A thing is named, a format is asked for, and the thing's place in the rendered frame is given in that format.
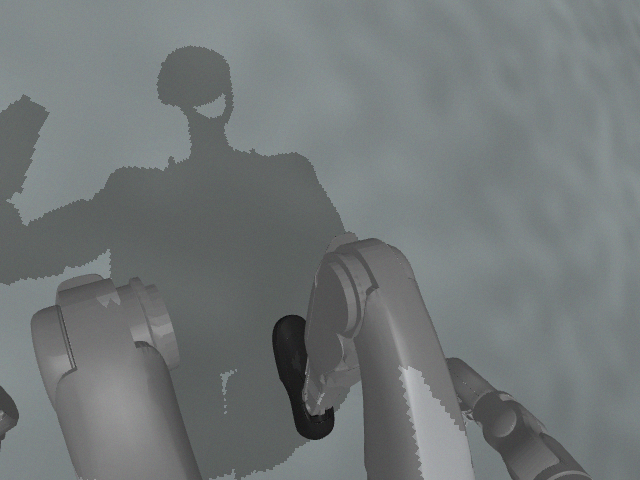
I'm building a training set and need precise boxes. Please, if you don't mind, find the right robot foot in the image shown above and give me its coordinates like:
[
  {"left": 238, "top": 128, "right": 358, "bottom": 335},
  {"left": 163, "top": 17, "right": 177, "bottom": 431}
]
[{"left": 272, "top": 315, "right": 334, "bottom": 440}]

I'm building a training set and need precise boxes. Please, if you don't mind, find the right robot arm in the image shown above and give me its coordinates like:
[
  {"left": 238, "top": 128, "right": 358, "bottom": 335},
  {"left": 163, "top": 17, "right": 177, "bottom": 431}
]
[{"left": 472, "top": 391, "right": 593, "bottom": 480}]

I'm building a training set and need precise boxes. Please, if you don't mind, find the left robot arm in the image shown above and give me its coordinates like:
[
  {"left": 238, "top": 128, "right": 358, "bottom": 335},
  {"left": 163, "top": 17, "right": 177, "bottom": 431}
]
[{"left": 0, "top": 386, "right": 19, "bottom": 449}]

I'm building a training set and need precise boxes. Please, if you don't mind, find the right robot hand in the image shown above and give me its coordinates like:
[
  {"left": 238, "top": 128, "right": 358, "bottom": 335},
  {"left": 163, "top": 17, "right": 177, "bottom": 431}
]
[{"left": 444, "top": 355, "right": 497, "bottom": 427}]

